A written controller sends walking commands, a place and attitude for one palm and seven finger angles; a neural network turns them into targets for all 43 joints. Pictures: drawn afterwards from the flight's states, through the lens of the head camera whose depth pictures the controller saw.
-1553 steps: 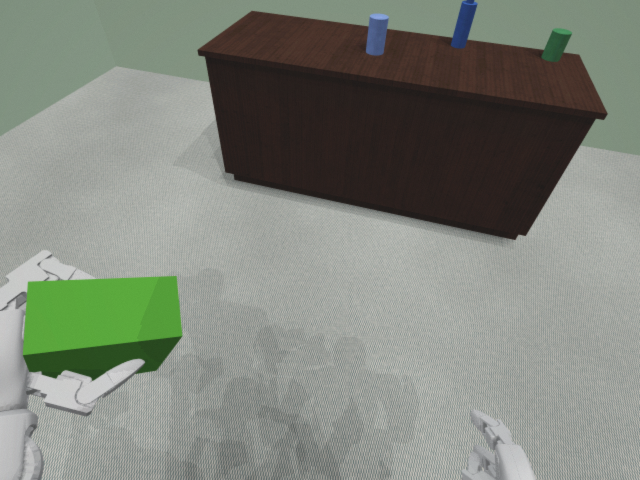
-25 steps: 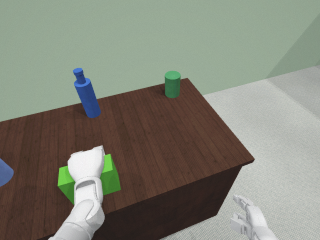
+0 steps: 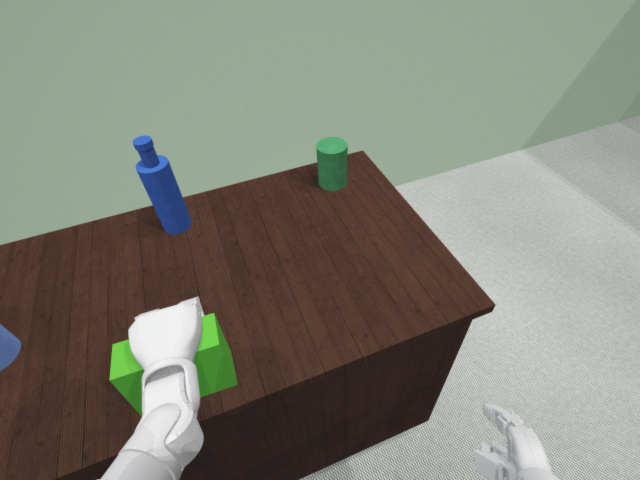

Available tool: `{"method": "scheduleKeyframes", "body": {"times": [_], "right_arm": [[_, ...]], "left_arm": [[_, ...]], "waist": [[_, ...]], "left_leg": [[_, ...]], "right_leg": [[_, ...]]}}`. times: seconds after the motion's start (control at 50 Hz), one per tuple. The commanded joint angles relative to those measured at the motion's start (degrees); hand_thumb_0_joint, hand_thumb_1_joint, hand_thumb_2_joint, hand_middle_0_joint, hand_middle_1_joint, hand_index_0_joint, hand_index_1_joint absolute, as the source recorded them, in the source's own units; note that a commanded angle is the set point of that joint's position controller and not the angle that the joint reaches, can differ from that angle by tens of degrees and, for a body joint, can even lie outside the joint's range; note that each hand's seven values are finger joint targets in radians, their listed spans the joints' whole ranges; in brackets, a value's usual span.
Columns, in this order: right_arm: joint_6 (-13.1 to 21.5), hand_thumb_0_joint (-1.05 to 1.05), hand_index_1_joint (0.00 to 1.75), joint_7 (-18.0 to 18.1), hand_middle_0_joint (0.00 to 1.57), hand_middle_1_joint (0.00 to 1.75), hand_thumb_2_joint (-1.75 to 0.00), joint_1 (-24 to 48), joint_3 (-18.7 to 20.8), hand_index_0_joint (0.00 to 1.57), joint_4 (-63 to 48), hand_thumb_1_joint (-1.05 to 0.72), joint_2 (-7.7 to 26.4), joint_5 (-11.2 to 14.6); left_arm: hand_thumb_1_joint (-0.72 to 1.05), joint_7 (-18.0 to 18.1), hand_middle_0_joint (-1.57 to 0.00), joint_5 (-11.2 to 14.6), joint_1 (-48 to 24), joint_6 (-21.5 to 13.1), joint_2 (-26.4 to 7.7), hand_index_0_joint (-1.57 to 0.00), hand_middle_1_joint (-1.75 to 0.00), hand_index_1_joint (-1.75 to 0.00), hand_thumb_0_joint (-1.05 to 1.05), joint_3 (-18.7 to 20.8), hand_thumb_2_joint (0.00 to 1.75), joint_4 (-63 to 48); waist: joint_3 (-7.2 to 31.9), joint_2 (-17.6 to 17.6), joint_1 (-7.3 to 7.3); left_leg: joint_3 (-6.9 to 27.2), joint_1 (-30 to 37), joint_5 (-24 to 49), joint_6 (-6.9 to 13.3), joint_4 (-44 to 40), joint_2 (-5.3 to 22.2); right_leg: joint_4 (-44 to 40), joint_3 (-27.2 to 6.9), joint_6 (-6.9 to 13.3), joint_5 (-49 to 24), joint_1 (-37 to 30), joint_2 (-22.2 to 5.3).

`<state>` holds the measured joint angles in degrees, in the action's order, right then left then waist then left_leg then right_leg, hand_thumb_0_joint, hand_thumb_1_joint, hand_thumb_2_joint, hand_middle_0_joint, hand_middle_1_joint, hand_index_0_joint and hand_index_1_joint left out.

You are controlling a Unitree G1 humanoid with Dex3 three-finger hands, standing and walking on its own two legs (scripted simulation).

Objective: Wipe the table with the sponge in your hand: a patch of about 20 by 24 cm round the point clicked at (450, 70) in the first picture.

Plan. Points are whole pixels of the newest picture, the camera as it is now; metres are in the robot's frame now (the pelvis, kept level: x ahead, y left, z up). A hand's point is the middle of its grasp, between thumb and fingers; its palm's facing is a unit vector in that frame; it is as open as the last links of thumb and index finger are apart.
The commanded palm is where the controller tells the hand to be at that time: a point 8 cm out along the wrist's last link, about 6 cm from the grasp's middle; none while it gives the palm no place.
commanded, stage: slide across to the third lane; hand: left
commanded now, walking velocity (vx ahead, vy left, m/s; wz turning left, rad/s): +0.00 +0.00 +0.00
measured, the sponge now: (182, 371) +0.27 +0.24 -0.05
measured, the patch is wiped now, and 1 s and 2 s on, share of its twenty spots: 0.70 0.70 0.80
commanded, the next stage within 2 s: wipe forward along the third lane in 0.94 s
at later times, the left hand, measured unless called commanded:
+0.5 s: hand (193, 350) +0.28 +0.22 -0.01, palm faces -0.10 -0.02 -0.99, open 9.8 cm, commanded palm +0.27 +0.16 +0.03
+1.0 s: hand (229, 339) +0.30 +0.17 -0.01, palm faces -0.06 -0.03 -1.00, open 9.8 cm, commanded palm +0.27 +0.15 +0.04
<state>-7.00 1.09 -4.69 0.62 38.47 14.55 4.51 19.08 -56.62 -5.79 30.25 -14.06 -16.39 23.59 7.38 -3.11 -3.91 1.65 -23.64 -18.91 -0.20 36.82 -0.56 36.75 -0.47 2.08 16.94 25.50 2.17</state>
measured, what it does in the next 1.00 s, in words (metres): stands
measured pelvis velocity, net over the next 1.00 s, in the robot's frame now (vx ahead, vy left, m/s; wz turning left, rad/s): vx -0.01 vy -0.01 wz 0.02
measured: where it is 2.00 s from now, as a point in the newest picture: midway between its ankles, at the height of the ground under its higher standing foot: outside the picture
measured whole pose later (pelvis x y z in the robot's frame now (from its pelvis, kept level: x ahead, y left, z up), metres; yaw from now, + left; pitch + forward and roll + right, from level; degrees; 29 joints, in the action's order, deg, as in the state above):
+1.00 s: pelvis -0.01 -0.01 +0.00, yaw +1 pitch +5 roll +0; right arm -8.6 -1.3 -2.9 0.8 41.8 12.5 4.0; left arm 23.9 -54.7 -20.1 31.2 -6.4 -23.2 40.6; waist 7.6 -2.6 -4.1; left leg 2.9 -24.1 -17.1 -1.2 35.8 -0.4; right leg 36.1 0.8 2.9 15.7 25.9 2.3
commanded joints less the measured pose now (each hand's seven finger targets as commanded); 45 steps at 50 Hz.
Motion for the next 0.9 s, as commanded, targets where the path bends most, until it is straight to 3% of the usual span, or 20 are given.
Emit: {"method": "scheduleKeyframes", "body": {"times": [0.0, 0.02, 0.04, 0.06, 0.16, 0.2, 0.22, 0.26, 0.32, 0.38, 0.42, 0.48, 0.58, 0.66, 0.72, 0.8, 0.82, 0.88], "right_arm": [[3.81, 0.00, 0.30, 0.19, 0.20, 0.30, -0.90, 11.79, 1.70, 0.20, -9.62, -0.90, 5.15, 0.28], [3.95, 0.00, 0.30, 0.21, 0.20, 0.30, -0.90, 11.71, 1.83, 0.20, -9.41, -0.90, 5.30, 0.36], [4.15, 0.00, 0.30, 0.25, 0.20, 0.30, -0.90, 11.90, 1.77, 0.20, -9.45, -0.90, 5.01, 0.37], [4.21, 0.00, 0.30, 0.31, 0.20, 0.30, -0.90, 11.47, 1.80, 0.20, -8.80, -0.90, 5.11, 0.32], [4.32, 0.00, 0.30, 0.18, 0.20, 0.30, -0.90, 11.62, 1.71, 0.20, -8.18, -0.90, 4.94, 0.22], [4.34, 0.00, 0.30, 0.02, 0.20, 0.30, -0.90, 11.89, 1.67, 0.20, -8.06, -0.90, 4.81, 0.17], [4.21, 0.00, 0.30, 0.06, 0.20, 0.30, -0.90, 11.86, 1.84, 0.20, -7.69, -0.90, 5.00, 0.21], [4.33, 0.00, 0.30, -0.09, 0.20, 0.30, -0.90, 11.96, 1.67, 0.20, -7.64, -0.90, 4.47, 0.24], [4.22, 0.00, 0.30, -0.40, 0.20, 0.30, -0.90, 11.70, 1.90, 0.20, -7.33, -0.90, 4.65, 0.07], [4.13, 0.00, 0.30, -0.70, 0.20, 0.30, -0.90, 11.70, 1.87, 0.20, -7.21, -0.90, 4.17, 0.07], [3.99, 0.00, 0.30, -0.74, 0.20, 0.30, -0.90, 11.54, 2.04, 0.20, -6.63, -0.90, 4.40, 0.11], [3.90, 0.00, 0.30, -1.07, 0.20, 0.30, -0.90, 11.66, 1.93, 0.20, -6.18, -0.90, 3.98, 0.28], [3.50, 0.00, 0.30, -1.92, 0.20, 0.30, -0.90, 11.80, 2.16, 0.20, -5.91, -0.90, 3.78, 0.29], [2.66, 0.00, 0.30, -2.20, 0.20, 0.30, -0.90, 12.56, 2.02, 0.20, -5.85, -0.90, 3.66, 0.31], [2.19, 0.00, 0.30, -2.13, 0.20, 0.30, -0.90, 12.73, 2.08, 0.20, -5.50, -0.90, 3.89, 0.13], [1.72, 0.00, 0.30, -2.16, 0.20, 0.30, -0.90, 13.25, 1.89, 0.20, -5.84, -0.90, 3.57, -0.07], [1.64, 0.00, 0.30, -2.03, 0.20, 0.30, -0.90, 13.21, 1.99, 0.20, -5.87, -0.90, 3.87, -0.13], [1.45, 0.00, 0.30, -2.04, 0.20, 0.30, -0.90, 13.20, 1.94, 0.20, -6.27, -0.90, 3.73, -0.29]], "left_arm": [[0.10, -1.20, -1.20, 1.80, -10.36, -2.89, 3.56, -1.20, -1.60, -1.60, 0.00, -4.07, 1.30, -6.44], [0.10, -1.13, -1.20, 1.94, -12.58, -3.24, 2.51, -1.20, -1.60, -1.60, 0.00, -3.11, 1.30, -7.18], [0.10, -1.16, -1.20, 2.27, -13.05, -3.50, 3.71, -1.20, -1.60, -1.60, 0.00, -4.26, 1.30, -6.88], [0.10, -1.04, -1.20, 2.01, -13.37, -3.73, 3.17, -1.20, -1.60, -1.60, 0.00, -3.60, 1.30, -5.02], [0.10, -0.86, -1.20, 2.32, -15.55, -4.73, 4.74, -1.20, -1.60, -1.60, 0.00, -4.79, 1.30, -3.59], [0.10, -0.77, -1.20, 2.33, -15.34, -4.93, 5.88, -1.20, -1.60, -1.60, 0.00, -5.81, 1.30, -2.87], [0.10, -0.58, -1.20, 2.18, -17.22, -5.10, 4.76, -1.20, -1.60, -1.60, 0.00, -4.72, 1.30, -2.81], [0.10, -0.54, -1.20, 2.15, -20.22, -5.54, 7.78, -1.20, -1.60, -1.60, 0.00, -7.92, 1.30, -2.54], [0.10, -0.46, -1.20, 2.22, -19.88, -5.91, 7.74, -1.20, -1.60, -1.60, 0.00, -7.46, 1.30, -1.57], [0.10, -0.38, -1.20, 2.58, -21.54, -6.53, 11.33, -1.20, -1.60, -1.60, 0.00, -10.87, 1.30, -0.43], [0.10, -0.06, -1.20, 2.62, -23.93, -6.88, 10.74, -1.20, -1.60, -1.60, 0.00, -10.17, 1.30, 0.25], [0.10, 0.55, -1.20, 3.08, -26.91, -7.02, 13.56, -1.20, -1.60, -1.60, 0.00, -12.39, 1.30, 2.37], [0.10, 1.70, -1.20, 4.07, -27.60, -6.45, 15.41, -1.20, -1.60, -1.60, 0.00, -12.89, 1.30, 4.64], [0.10, 2.61, -1.20, 3.59, -30.18, -4.76, 13.84, -1.20, -1.60, -1.60, 0.00, -11.37, 1.30, 6.70], [0.10, 3.38, -1.20, 3.27, -31.16, -3.34, 11.46, -1.20, -1.60, -1.60, 0.00, -8.42, 1.30, 8.66], [0.10, 4.09, -1.20, 3.18, -30.40, -1.78, 11.84, -1.20, -1.60, -1.60, 0.00, -8.20, 1.30, 10.20], [0.10, 4.26, -1.20, 3.29, -29.93, -1.59, 9.55, -1.20, -1.60, -1.60, 0.00, -5.59, 1.30, 10.18], [0.10, 4.41, -1.20, 2.87, -28.20, -0.98, 10.62, -1.20, -1.60, -1.60, 0.00, -6.82, 1.30, 9.73]], "waist": [[8.31, 7.98, 1.36], [8.69, 7.01, 1.45], [8.13, 7.05, 1.58], [7.87, 8.63, 1.70], [8.00, 9.98, 1.87], [7.59, 9.89, 1.80], [7.95, 8.90, 1.94], [7.59, 7.58, 2.62], [9.19, 7.31, 2.05], [8.96, 8.50, 2.86], [9.35, 9.49, 3.04], [8.03, 8.94, 3.48], [9.78, 9.89, 2.79], [9.27, 8.17, 2.23], [9.55, 8.78, 1.56], [9.53, 8.77, 1.32], [10.60, 9.84, 0.77], [11.29, 9.23, 0.94]], "left_leg": [[0.68, 3.42, 7.56, 2.14, -4.56, -1.41], [1.04, 4.11, 7.34, 2.06, -4.82, -1.18], [0.79, 4.17, 7.00, 2.24, -4.76, -1.22], [0.88, 3.89, 6.92, 2.19, -4.67, -1.18], [0.78, 3.79, 7.48, 2.09, -4.63, -1.14], [0.64, 3.70, 7.64, 2.07, -4.63, -1.24], [0.82, 4.16, 7.48, 1.96, -4.74, -1.15], [0.78, 4.70, 7.31, 2.07, -4.54, -1.08], [1.06, 4.75, 8.47, 1.88, -4.35, -1.01], [1.02, 4.62, 8.41, 2.06, -3.67, -1.09], [1.59, 4.58, 8.07, 1.94, -3.73, -0.93], [1.79, 4.52, 6.64, 1.94, -3.82, -0.92], [1.70, 4.60, 7.91, 1.93, -3.40, -1.04], [1.34, 3.92, 6.03, 1.67, -4.33, -1.06], [1.08, 3.04, 5.17, 1.49, -5.08, -1.09], [-0.02, 2.51, 5.49, 1.51, -5.06, -1.34], [0.12, 2.05, 5.64, 1.50, -5.29, -1.30], [-0.62, 2.16, 7.16, 1.55, -4.91, -1.51]], "right_leg": [[-6.73, -1.70, 1.74, -9.80, -5.82, -0.26], [-6.66, -1.69, 1.93, -9.24, -5.41, -0.04], [-6.82, -1.14, 1.79, -8.68, -5.25, -0.08], [-6.84, -1.16, 1.73, -8.77, -5.00, -0.11], [-6.67, -0.79, 1.55, -10.44, -5.30, -0.30], [-6.87, -0.92, 1.51, -10.96, -5.36, -0.46], [-6.95, -1.32, 1.68, -10.35, -4.97, -0.28], [-6.64, -0.22, 1.68, -9.45, -3.66, -0.30], [-5.95, 0.11, 1.94, -10.61, -4.21, -0.21], [-5.81, 0.73, 1.69, -10.69, -3.50, -0.38], [-5.62, 0.80, 1.76, -9.93, -2.97, -0.20], [-5.46, 1.79, 1.78, -7.67, -1.19, -0.19], [-5.09, 2.22, 1.79, -9.12, -2.28, -0.20], [-5.39, 2.35, 1.86, -6.52, -2.32, -0.17], [-5.84, 2.08, 1.91, -5.66, -3.24, -0.02], [-6.81, 1.27, 1.68, -6.46, -4.62, -0.28], [-7.05, 0.71, 1.75, -6.98, -5.75, -0.17], [-7.04, 0.11, 1.64, -10.03, -7.23, -0.52]]}}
